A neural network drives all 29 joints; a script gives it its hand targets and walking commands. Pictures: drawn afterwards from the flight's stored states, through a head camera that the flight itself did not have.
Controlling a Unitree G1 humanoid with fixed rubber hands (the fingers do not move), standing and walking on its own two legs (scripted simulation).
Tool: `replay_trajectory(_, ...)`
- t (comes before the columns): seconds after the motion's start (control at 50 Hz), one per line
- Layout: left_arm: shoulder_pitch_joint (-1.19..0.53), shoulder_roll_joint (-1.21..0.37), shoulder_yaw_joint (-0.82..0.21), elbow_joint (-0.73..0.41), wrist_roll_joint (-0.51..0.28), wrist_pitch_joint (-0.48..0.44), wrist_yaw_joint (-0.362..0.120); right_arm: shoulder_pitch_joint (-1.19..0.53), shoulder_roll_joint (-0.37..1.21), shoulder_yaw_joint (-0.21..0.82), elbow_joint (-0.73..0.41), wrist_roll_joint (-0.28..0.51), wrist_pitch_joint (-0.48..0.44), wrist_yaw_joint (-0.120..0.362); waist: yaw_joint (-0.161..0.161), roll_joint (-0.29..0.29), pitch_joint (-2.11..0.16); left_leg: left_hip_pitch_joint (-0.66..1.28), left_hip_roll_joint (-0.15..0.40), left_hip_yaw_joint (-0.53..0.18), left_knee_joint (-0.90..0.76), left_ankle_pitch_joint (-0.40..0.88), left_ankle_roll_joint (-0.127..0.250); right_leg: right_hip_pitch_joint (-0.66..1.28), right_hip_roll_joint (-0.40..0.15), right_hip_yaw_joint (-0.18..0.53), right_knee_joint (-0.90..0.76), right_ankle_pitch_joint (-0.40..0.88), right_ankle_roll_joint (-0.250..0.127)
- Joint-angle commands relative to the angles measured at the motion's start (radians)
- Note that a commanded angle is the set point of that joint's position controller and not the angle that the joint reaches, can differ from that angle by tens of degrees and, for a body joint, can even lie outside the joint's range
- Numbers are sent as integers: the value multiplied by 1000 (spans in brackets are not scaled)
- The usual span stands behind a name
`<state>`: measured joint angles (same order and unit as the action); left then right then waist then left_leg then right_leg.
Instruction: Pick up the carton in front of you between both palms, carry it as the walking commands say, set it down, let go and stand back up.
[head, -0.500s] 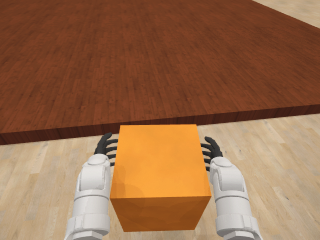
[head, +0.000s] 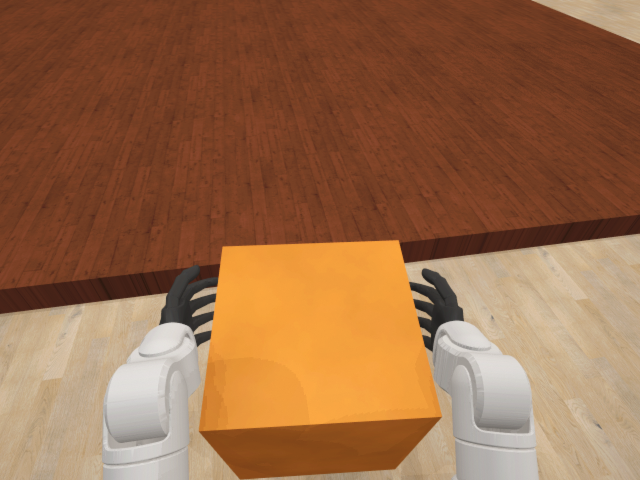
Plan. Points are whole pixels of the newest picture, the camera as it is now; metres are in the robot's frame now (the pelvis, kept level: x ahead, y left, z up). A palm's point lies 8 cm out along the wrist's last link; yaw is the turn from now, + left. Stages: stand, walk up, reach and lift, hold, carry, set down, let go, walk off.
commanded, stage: carry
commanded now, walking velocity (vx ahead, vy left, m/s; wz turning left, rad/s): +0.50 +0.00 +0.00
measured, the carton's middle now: (315, 366) +0.26 +0.01 +0.02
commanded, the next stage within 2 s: none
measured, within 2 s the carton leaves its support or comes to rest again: neither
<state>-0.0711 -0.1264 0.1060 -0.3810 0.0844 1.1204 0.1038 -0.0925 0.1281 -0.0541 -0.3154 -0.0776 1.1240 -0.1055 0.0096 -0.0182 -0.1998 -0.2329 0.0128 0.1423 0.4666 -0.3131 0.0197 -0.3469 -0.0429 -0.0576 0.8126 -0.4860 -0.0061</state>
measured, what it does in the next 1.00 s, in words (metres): walks ahead: right foot, then left foot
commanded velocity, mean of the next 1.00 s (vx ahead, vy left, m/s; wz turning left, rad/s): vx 0.50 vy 0.00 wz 0.00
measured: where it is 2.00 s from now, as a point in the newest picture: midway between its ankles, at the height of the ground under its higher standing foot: (322, 303)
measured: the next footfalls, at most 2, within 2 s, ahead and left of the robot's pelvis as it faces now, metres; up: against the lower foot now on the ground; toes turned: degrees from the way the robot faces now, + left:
right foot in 0.20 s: +0.25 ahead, -0.11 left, +0.00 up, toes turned -10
left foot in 0.70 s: +0.61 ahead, +0.09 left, +0.00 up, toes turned +13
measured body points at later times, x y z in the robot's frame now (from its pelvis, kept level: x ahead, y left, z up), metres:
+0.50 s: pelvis +0.28 -0.05 +0.01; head +0.25 -0.05 +0.46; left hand +0.50 +0.13 +0.11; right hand +0.53 -0.17 +0.10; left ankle +0.37 +0.11 -0.68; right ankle +0.21 -0.10 -0.73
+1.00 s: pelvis +0.59 +0.01 +0.01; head +0.59 +0.02 +0.46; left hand +0.90 +0.16 +0.15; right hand +0.89 -0.15 +0.15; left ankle +0.57 +0.08 -0.73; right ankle +0.69 -0.14 -0.67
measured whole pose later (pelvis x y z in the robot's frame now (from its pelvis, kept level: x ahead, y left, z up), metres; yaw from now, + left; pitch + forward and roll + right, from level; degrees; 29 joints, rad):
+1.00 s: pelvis +0.59 +0.01 +0.01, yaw +0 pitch +3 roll -1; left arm -0.29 -0.11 0.14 -0.46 0.02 1.24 0.17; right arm -0.27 0.11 -0.14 -0.41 0.02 1.22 -0.17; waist -0.04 -0.02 -0.10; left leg -0.19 0.03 0.23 0.36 -0.23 0.07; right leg -0.66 -0.11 -0.08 0.91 -0.13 -0.02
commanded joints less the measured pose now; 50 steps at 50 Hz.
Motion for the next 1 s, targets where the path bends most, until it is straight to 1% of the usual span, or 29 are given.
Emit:
replay_trajectory(0.0, -362, -807, -669, -134, -330, 59, -98, -389, 823, 594, -256, 283, 39, 53, -39, 105, -82, 491, 392, -467, -216, 284, 196, -537, -68, 2, 50, -47, 4)
replay_trajectory(0.02, -314, -822, -652, -143, -329, 60, -90, -392, 831, 607, -288, 304, 48, 55, -39, 116, -56, 440, 315, -353, -224, 291, 150, -467, -50, -55, -28, 29, 19)
replay_trajectory(0.06, -300, -813, -642, -185, -300, 55, -69, -405, 810, 631, -336, 317, 49, 55, -27, 172, -47, 244, 267, -219, -257, 228, 90, -239, -15, -106, -159, 204, 18)
replay_trajectory(0.12, -240, -750, -614, -187, -286, 65, -37, -342, 728, 641, -349, 336, 62, 43, -4, 136, -53, 69, 191, -45, -116, 243, 47, 104, 71, -233, -339, 359, 9)
replay_trajectory(0.14, -223, -740, -613, -203, -283, 63, -30, -337, 713, 624, -359, 338, 68, 37, -1, 96, -85, -14, 160, 5, -10, 312, 29, 268, 79, -227, -358, 348, -5)
replay_trajectory(0.16, -220, -699, -592, -201, -275, 72, -23, -327, 675, 622, -341, 329, 75, 24, 9, 40, -142, -119, 129, 55, 145, 237, -6, 429, -1, -141, -342, 260, -23)
replay_trajectory(0.18, -204, -660, -581, -184, -263, 81, -15, -323, 644, 607, -341, 313, 86, 18, 28, -146, -175, -304, 57, 63, 432, 43, -42, 534, -222, 246, -482, -63, -101)
replay_trajectory(0.2, -212, -627, -587, -198, -278, 84, -7, -313, 636, 607, -338, 345, 99, 20, 36, -278, -147, -482, -14, 8, 622, -215, -43, 547, -414, 651, -660, -128, -202)
replay_trajectory(0.22, -241, -657, -598, -202, -281, 92, -9, -314, 637, 604, -326, 331, 101, 22, 18, -152, -119, -508, 49, -104, 752, -202, -3, 484, -419, 638, -644, 13, -230)
replay_trajectory(0.26, -298, -706, -628, -220, -304, 86, -24, -337, 706, 600, -297, 324, 93, 31, 14, -63, -102, -541, 111, -116, 764, -117, 11, 437, -371, 439, -606, 230, -201)
replay_trajectory(0.3, -362, -769, -670, -260, -334, 78, -45, -296, 769, 591, -264, 302, 73, 41, 6, 3, -91, -464, 149, -123, 631, 23, 1, 344, -311, 275, -654, 235, -142)
replay_trajectory(0.34, -344, -780, -704, -245, -351, 73, -70, -260, 791, 587, -237, 278, 60, 52, 3, -34, -85, -417, 130, -84, 516, 76, -13, 309, -276, 149, -678, 249, -127)
replay_trajectory(0.38, -314, -773, -713, -249, -351, 69, -92, -251, 777, 594, -263, 252, 51, 53, 6, -66, -55, -439, 104, -39, 411, 121, -26, 340, -246, 96, -702, 244, -114)
replay_trajectory(0.44, -272, -739, -709, -227, -339, 71, -105, -231, 755, 600, -262, 239, 52, 54, 8, -65, 15, -434, 90, 9, 231, 202, -36, 361, -214, 12, -697, 385, -119)
replay_trajectory(0.48, -228, -723, -687, -202, -332, 76, -107, -227, 738, 615, -273, 252, 56, 55, 8, -99, 27, -428, 75, 29, 174, 236, -33, 383, -195, -47, -672, 516, -115)
replay_trajectory(0.58, -229, -671, -648, -209, -293, 76, -85, -281, 713, 631, -297, 283, 73, 61, 24, -122, 125, -410, 45, 86, 83, 251, 3, 417, -189, -60, -617, 652, -120)
replay_trajectory(0.62, -259, -686, -672, -232, -315, 79, -82, -273, 692, 620, -305, 299, 75, 62, 2, -111, 70, -237, 2, 129, 52, 216, 36, 421, -183, -109, -449, 916, -96)
replay_trajectory(0.64, -278, -682, -677, -255, -318, 81, -80, -273, 704, 622, -317, 301, 73, 60, -25, -119, -24, -17, -51, 160, 30, 162, 57, 350, -155, -158, -258, 968, -68)
replay_trajectory(0.66, -317, -682, -688, -301, -332, 79, -76, -293, 709, 631, -358, 309, 67, 61, -48, -64, -134, 234, -17, 117, 34, 129, 55, 232, -98, -185, -59, 841, -35)
replay_trajectory(0.68, -351, -685, -707, -367, -343, 80, -72, -313, 721, 625, -383, 329, 66, 62, -57, 124, -223, 477, 216, -275, -26, -94, 124, -57, -31, -173, 254, 551, -3)
replay_trajectory(0.7, -378, -683, -713, -368, -359, 88, -69, -357, 703, 621, -381, 336, 62, 58, -31, 313, -223, 539, 432, -740, -232, -121, 232, -314, 96, -79, 496, 64, 12)
replay_trajectory(0.72, -399, -711, -721, -393, -378, 83, -66, -379, 730, 623, -413, 363, 57, 56, -51, 262, -229, 481, 416, -689, -224, 8, 264, -330, 31, 34, 619, 32, -30)
replay_trajectory(0.74, -435, -697, -709, -370, -368, 78, -59, -393, 720, 627, -408, 363, 59, 49, -46, 182, -217, 410, 387, -550, -199, 80, 223, -351, -9, 59, 634, 63, -50)
replay_trajectory(0.78, -438, -693, -674, -326, -349, 76, -45, -457, 711, 621, -403, 379, 58, 43, -29, 67, -175, 269, 336, -397, -218, 73, 177, -321, -72, 79, 514, 159, -54)
replay_trajectory(0.82, -454, -657, -649, -260, -321, 75, -26, -490, 667, 607, -366, 360, 63, 32, -20, 74, -149, 156, 290, -258, -244, 14, 117, -245, -69, 37, 377, 226, -45)
replay_trajectory(0.86, -495, -561, -576, -162, -266, 87, 8, -539, 569, 563, -279, 345, 80, 21, -30, 127, -80, 102, 264, -194, -285, -18, 121, -283, -67, 9, 298, 290, -35)
replay_trajectory(0.9, -599, -484, -534, -120, -256, 96, 40, -606, 490, 518, -194, 337, 94, 0, -40, 93, -6, 70, 272, -156, -315, 7, 151, -343, -70, -18, 184, 346, -18)
replay_trajectory(0.96, -704, -473, -493, -47, -240, 106, 68, -723, 472, 455, -107, 325, 93, -32, -39, 150, 0, 98, 246, -80, -302, 72, 149, -319, -65, -54, -13, 432, -8)
replay_trajectory(0.98, -725, -485, -477, -10, -243, 108, 73, -737, 475, 427, -77, 303, 93, -41, -43, 140, 4, 102, 227, -64, -300, 104, 145, -306, -66, -64, -50, 477, -8)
